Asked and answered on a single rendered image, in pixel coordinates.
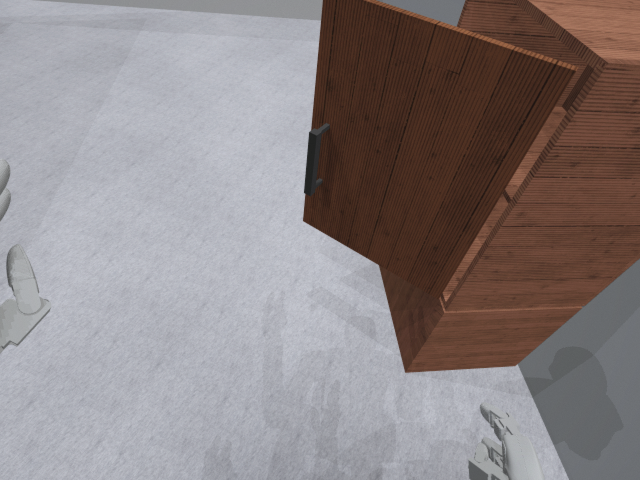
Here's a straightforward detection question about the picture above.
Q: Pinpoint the right robot hand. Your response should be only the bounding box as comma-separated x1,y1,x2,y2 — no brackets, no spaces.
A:
468,402,545,480

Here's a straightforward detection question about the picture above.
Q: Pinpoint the left robot hand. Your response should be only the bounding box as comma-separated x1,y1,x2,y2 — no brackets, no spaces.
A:
0,159,52,353

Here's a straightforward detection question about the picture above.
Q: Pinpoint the handle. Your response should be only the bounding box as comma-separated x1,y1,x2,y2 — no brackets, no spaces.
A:
304,123,330,196

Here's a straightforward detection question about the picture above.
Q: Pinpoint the cupboard door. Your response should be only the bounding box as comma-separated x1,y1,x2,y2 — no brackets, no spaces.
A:
303,0,578,300

